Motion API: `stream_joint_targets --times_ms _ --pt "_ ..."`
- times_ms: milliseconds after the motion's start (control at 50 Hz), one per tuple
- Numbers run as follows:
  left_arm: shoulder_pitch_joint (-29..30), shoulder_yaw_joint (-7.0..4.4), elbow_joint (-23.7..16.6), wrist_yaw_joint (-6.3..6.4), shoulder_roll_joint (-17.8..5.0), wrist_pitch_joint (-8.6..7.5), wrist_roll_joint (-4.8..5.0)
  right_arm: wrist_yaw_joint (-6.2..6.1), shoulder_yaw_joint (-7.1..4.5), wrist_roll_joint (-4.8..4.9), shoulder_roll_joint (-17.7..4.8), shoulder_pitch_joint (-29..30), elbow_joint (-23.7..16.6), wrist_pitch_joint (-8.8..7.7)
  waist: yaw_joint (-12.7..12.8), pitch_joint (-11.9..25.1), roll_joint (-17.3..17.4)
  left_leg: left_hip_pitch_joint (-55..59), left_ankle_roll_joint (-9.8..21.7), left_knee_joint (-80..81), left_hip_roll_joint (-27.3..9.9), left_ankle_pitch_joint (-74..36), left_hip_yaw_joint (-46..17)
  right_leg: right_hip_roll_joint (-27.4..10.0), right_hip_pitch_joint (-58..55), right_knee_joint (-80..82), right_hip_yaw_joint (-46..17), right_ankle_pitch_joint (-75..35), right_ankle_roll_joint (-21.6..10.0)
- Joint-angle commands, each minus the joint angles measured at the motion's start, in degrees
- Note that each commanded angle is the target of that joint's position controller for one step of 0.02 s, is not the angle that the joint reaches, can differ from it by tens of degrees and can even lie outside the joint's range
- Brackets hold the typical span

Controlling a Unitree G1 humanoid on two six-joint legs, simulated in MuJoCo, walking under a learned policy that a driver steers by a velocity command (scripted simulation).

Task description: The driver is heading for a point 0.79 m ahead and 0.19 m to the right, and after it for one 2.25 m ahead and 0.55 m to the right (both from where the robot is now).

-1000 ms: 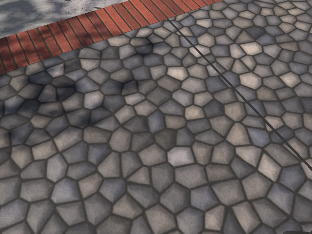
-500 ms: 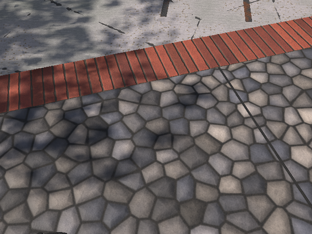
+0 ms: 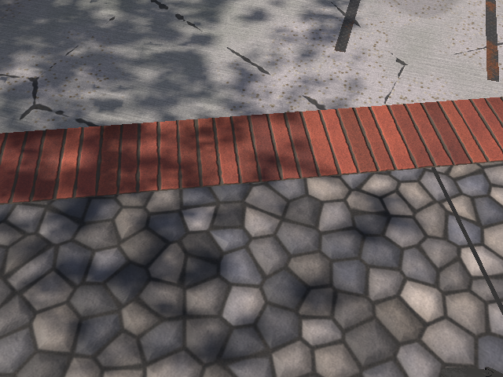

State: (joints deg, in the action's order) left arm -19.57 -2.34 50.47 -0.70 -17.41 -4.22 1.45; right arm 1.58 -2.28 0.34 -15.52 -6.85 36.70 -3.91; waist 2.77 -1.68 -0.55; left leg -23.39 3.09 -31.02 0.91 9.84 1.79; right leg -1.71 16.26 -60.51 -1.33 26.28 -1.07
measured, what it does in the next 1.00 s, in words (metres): walks ahead: right foot, then left foot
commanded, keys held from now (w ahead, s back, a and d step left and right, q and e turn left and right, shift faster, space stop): w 0.80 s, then w+e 0.20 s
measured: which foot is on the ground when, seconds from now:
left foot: down 0.00-0.44, up 0.46-0.94, down 0.96-1.00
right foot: up 0.00-0.40, down 0.42-0.98, up 1.00-1.00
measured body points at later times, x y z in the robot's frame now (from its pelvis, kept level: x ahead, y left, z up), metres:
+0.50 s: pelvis +0.27 -0.05 -0.01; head +0.31 -0.06 +0.44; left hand +0.47 +0.20 -0.09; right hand +0.28 -0.34 -0.14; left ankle +0.10 +0.09 -0.67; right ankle +0.37 -0.14 -0.73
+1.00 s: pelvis +0.55 -0.02 -0.01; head +0.59 -0.01 +0.44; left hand +0.54 +0.27 -0.14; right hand +0.77 -0.26 -0.08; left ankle +0.67 +0.09 -0.73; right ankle +0.38 -0.14 -0.71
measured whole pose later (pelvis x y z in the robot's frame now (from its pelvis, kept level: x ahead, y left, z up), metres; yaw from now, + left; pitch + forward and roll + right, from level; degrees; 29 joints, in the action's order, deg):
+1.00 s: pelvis +0.55 -0.02 -0.01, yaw -4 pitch +2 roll -1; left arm -22.6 -3.1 53.5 0.3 -17.0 -2.3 0.7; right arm 1.6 -2.0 0.0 -14.6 -1.1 41.2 -5.9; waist 4.5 -1.8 -0.4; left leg -27.3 1.9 -30.4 -1.0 5.0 1.0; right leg 0.2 3.7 -35.2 -2.5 28.0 -1.1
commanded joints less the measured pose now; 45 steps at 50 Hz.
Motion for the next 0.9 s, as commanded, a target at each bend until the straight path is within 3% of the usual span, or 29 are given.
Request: stream_joint_targets --times_ms 20,40,100,160,240,300,360,400,420,440,460,480,500,520,540,560,580,620,660,760,840,900 --pt "4.8 -1.63 -5.97 0.11 -7.05 -1.8 -0.57 0.07 -2.32 -0.37 -7.12 -8.18 -0.32 -0.45 -4.81 4.48 4.48 23.1 10.74 16.98 -15.55 -2.29 -22.32 -5.39 25.15 -6.15 -2.15 -7.28 -0.21" --pt "3.58 -1.59 -5.68 0.0 -6.2 -1.27 -0.68 0.1 -2.15 -0.8 -6.46 -6.88 -0.27 -0.74 -3.01 4.17 5.76 19.38 10.6 18.64 -14.47 -5.33 -19.87 -6.43 21.74 -4.72 -2.58 -9.41 0.24" --pt "3.85 -1.14 -5.59 0.23 -3.74 0.22 -0.98 -0.05 -2.49 -0.31 -7.03 -6.72 1.28 -1.84 -1.43 2.74 5.1 14.74 11.57 22.18 -13.52 -10.75 -14.64 -6.69 20.36 -0.09 -1.92 -13.11 1.88" --pt "9.84 -0.76 -7.37 0.17 -2.87 0.33 -1.52 -0.73 -2.87 -0.26 -8.28 -8.73 3.18 -1.85 -2.76 0.52 3.54 14.82 10.97 23.66 -12.57 -12.51 -10.61 -6.56 22.82 10.05 -1.78 -22.05 2.85" --pt "17.81 -0.02 -9.22 -0.82 -1.72 -0.48 -1.07 -1.35 -3.18 0.23 -9.94 -12.27 5.61 -1.36 -5.72 -1.26 3.38 15.23 8.94 24.08 -11.25 -10.57 -6.48 -4.03 19.15 23.48 0.25 -32.29 2.37" --pt "22.16 0.02 -10.98 -1.63 -2.34 -0.82 -0.68 -1.5 -3.38 0.63 -10.57 -15.41 7.94 -0.72 -7.01 -2.37 3.44 20.22 8.52 22.37 -13.47 -10.21 -6.93 -3.06 19.76 28.04 0.02 -31.66 1.23" --pt "22.67 -0.3 -11.88 -2.39 -3.59 -1.17 -0.73 -1.92 -3.72 0.88 -11.15 -16.03 9.49 0.21 -5.96 -2.01 4.22 25.99 7.18 18.58 -15.77 -15.1 -7.69 -2.25 19.07 31.01 0.04 -25.7 -1.02" --pt "17.01 -1.26 -10.53 -2.3 -5.47 -1.35 -0.89 -2.2 -3.86 0.85 -11.83 -14.66 9.75 0.88 -2.37 1.6 5.43 27.18 5.59 11.47 -14.66 -29.23 -6.35 0.43 9.86 32.65 2.77 -22.39 -2.97" --pt "8.69 -2.64 -7.92 -1.82 -7.88 -1.31 -1.05 -2.36 -3.37 0.59 -10.78 -14.47 9.69 1.23 1.46 7.0 4.59 24.61 4.06 1.63 -11.69 -34.63 -4.05 1.6 -2.04 33.0 3.9 -23.33 -4.66" --pt "-1.5 -3.87 -5.9 -1.21 -11.95 -1.12 -1.51 -2.63 -2.13 -0.57 -8.24 -15.23 8.35 1.24 4.88 15.68 -0.78 13.75 1.93 -15.37 -8.38 -21.51 -1.55 -7.49 -19.52 30.48 -6.08 -26.26 -8.16" --pt "-4.7 -4.83 -4.65 -1.34 -16.11 -0.69 -1.24 -1.82 -0.04 -0.52 -0.94 -23.19 7.76 0.01 0.93 22.9 -16.18 -10.39 -2.31 -35.67 2.42 17.18 -1.85 -20.08 -39.48 36.07 -33.59 -12.63 -17.76" --pt "-4.92 -3.35 -4.94 -1.37 -10.35 -0.66 -0.4 -1.6 -1.16 0.59 -6.5 -19.08 8.52 -1.12 3.99 22.21 -10.99 -17.17 -1.69 -42.13 0.97 23.7 -9.61 -19.58 -38.72 42.53 -40.16 -2.11 -16.69" --pt "-0.6 -2.6 -5.63 -1.18 -8.42 -0.79 -0.65 -1.36 -2.13 2.06 -9.66 -13.14 6.58 -1.81 3.53 13.15 -8.08 -21.07 -0.84 -42.88 -2.04 18.99 -8.66 -17.92 -31.42 44.0 -32.14 -2.25 -14.02" --pt "3.5 -2.24 -6.36 -1.07 -7.35 -0.79 -1.12 -1.67 -1.96 1.84 -9.25 -9.8 5.75 -2.03 1.86 8.31 -3.67 -19.7 -0.66 -40.46 -4.97 13.73 -6.77 -15.86 -23.3 45.07 -26.02 -7.28 -12.69" --pt "6.1 -1.85 -6.65 -1.12 -5.92 -0.9 -1.58 -1.87 -2.13 0.85 -8.78 -8.43 5.54 -1.93 0.31 4.87 -2.74 -17.73 -1.01 -37.16 -6.69 10.29 -6.33 -14.23 -16.41 46.59 -21.75 -13.07 -12.63" --pt "7.45 -1.45 -6.8 -1.15 -4.63 -1.19 -2.25 -1.9 -2.28 0.47 -8.14 -9.56 5.82 -1.45 -1.64 4.29 -4.06 -13.85 -1.14 -35.14 -8.21 7.85 -6.9 -12.57 -12.11 47.99 -18.59 -17.31 -12.12" --pt "7.97 -1.4 -6.68 -1.23 -4.2 -1.39 -2.23 -1.9 -2.16 0.43 -7.04 -10.83 6.35 -0.89 -2.67 4.17 -4.56 -11.55 -1.47 -33.71 -8.52 6.82 -6.77 -11.58 -9.82 49.5 -16.4 -19.31 -12.24" --pt "7.48 -1.67 -5.82 -1.12 -5.08 -1.96 -1.67 -2.05 -1.85 0.22 -5.42 -10.9 6.5 0.06 -3.49 3.01 -3.99 -11.27 -2.51 -30.42 -9.07 5.21 -5.99 -11.28 -7.0 51.79 -12.76 -23.36 -13.11" --pt "6.18 -2.07 -4.83 -0.6 -6.46 -2.0 -1.59 -2.18 -1.68 -0.18 -5.02 -7.1 5.28 0.36 -2.92 1.16 -2.81 -14.25 -3.71 -24.99 -9.51 0.24 -5.71 -11.1 -6.8 53.42 -10.13 -26.17 -13.43" --pt "2.36 -2.28 -2.79 0.31 -7.79 -1.26 -0.93 -1.3 -0.86 -0.01 -3.15 2.26 3.4 -0.53 0.23 -0.78 -2.33 -12.55 -4.08 -7.59 -7.48 -14.44 -3.33 -8.14 -8.26 54.11 -3.23 -27.8 -10.56" --pt "-2.72 -2.41 -0.21 0.47 -8.21 -0.14 -0.33 -0.14 -0.67 0.5 -3.37 9.5 0.99 -1.21 2.6 -2.71 -1.99 -12.65 -3.58 -0.67 -5.66 -14.37 -3.07 -10.4 -13.59 51.53 -4.7 -27.5 -10.52" --pt "-2.83 -2.97 0.4 1.03 -9.26 0.89 -0.05 0.59 -1.19 0.5 -5.17 9.28 0.47 -2.0 0.71 -2.19 -3.19 -10.03 -2.19 3.15 -4.56 -9.19 -4.08 -12.62 -17.67 47.16 -7.68 -30.54 -9.42"
Keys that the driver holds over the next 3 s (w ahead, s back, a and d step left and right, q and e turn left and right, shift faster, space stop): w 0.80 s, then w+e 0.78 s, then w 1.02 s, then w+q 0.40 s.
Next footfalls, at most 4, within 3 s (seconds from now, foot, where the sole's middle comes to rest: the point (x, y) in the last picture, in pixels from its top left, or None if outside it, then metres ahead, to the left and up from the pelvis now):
0.42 right None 0.41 -0.15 -0.77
0.96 left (236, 288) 0.70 0.09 -0.77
1.50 right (348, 228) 0.93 -0.24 -0.77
1.98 left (330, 138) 1.32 -0.21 -0.77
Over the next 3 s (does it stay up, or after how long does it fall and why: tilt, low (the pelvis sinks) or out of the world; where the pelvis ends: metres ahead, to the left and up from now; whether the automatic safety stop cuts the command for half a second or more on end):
stays up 1.57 -0.50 -0.02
